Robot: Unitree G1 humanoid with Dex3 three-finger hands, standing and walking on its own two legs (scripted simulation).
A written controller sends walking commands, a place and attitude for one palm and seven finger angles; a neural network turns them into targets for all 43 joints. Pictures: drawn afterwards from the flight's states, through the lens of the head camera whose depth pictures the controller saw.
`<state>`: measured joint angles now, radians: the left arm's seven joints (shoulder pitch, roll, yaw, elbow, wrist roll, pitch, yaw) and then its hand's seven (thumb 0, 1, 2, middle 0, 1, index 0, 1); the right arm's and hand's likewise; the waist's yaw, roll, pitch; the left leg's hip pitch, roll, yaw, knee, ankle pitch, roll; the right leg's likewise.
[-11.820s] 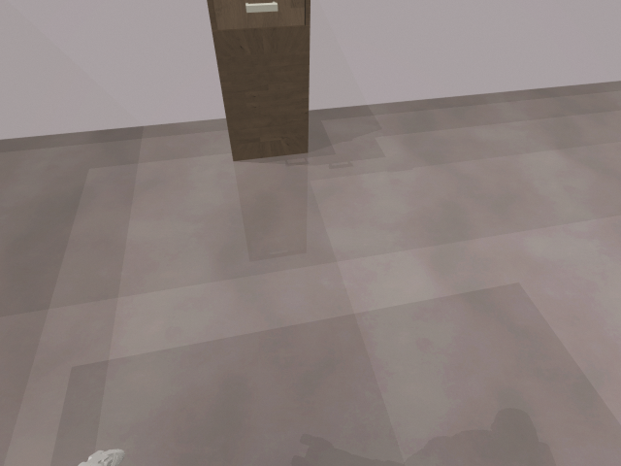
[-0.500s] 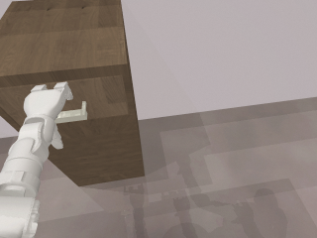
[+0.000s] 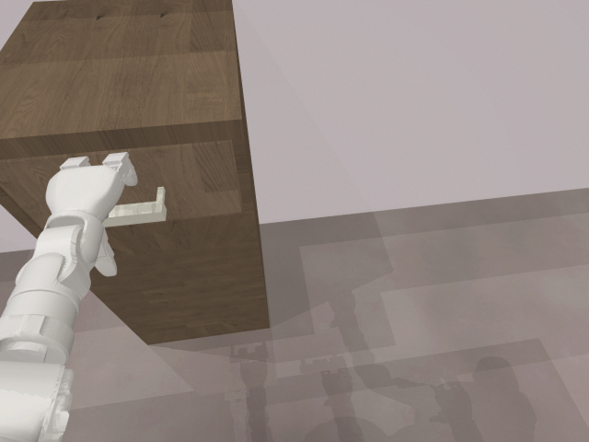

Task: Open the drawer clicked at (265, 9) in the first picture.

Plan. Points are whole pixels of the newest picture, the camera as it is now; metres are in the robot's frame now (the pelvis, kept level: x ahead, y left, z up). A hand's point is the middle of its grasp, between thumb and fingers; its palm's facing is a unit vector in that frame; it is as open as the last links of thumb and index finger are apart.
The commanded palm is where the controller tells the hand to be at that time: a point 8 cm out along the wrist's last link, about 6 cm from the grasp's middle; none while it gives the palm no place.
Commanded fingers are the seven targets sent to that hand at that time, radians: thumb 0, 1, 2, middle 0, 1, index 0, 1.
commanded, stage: move the hooked fingers above the handle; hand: left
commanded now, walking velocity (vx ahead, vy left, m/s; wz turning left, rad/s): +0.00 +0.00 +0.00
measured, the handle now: (127, 205) +0.48 +0.30 +0.00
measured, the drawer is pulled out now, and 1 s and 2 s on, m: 0.00 0.00 0.00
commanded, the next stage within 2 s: lower the fingers behind the handle in 0.12 s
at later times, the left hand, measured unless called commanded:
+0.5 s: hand (113, 223) +0.41 +0.29 +0.03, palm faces -0.06 -0.03 -1.00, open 13.8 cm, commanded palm +0.40 +0.28 +0.10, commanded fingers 0.00 -0.50 0.30 -0.30 -1.20 -0.30 -1.20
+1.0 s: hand (124, 233) +0.41 +0.28 +0.01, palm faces -0.04 -0.02 -1.00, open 13.8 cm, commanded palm +0.39 +0.28 +0.06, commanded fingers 0.00 -0.50 0.30 -0.30 -1.20 -0.30 -1.20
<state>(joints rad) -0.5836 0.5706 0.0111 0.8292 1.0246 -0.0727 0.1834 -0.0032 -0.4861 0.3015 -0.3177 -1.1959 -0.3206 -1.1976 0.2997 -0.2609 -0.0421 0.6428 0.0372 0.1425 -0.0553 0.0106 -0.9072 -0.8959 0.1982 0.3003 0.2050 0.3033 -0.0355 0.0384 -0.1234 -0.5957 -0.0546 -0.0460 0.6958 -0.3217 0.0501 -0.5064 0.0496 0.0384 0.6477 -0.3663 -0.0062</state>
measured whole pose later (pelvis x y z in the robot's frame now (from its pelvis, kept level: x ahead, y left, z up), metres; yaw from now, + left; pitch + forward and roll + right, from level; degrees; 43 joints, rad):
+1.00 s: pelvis +0.00 +0.00 -0.01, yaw -1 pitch +16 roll -2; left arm -0.53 0.53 0.06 0.89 1.07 -0.09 0.32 0.00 -0.49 0.30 -0.32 -1.20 -0.32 -1.20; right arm 0.32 -0.25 -0.05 0.66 0.02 0.16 -0.04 0.01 -0.91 -0.90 0.20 0.30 0.21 0.30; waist -0.05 0.04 -0.16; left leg -0.71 -0.04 -0.03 0.79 -0.37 0.05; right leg -0.63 0.07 0.05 0.75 -0.40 -0.01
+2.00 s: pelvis -0.01 +0.01 -0.03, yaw -2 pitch +19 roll -3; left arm -0.60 0.55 0.05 0.98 1.08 -0.07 0.36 0.00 -0.47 0.31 -0.29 -1.20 -0.32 -1.20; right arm 0.33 -0.25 -0.04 0.67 0.01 0.16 -0.04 0.01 -0.91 -0.90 0.20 0.30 0.21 0.30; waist -0.07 0.04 -0.18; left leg -0.83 -0.04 -0.03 0.89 -0.39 0.06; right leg -0.74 0.07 0.04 0.82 -0.42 0.01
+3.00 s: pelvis +0.00 +0.02 -0.02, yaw -3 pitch +17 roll -3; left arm -0.31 0.49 0.07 0.67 1.03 -0.02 0.35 0.00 0.70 0.79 -0.29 -1.35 -0.36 -1.31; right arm 0.30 -0.24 -0.05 0.64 0.01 0.16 -0.02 0.01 -0.91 -0.90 0.20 0.30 0.20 0.30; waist -0.05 0.05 -0.18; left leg -0.73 -0.03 0.00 0.85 -0.40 0.07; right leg -0.64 0.07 0.07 0.77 -0.42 0.01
